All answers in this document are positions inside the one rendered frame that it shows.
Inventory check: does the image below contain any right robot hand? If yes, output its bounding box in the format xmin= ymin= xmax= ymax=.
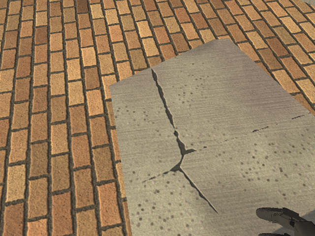
xmin=256 ymin=207 xmax=315 ymax=236

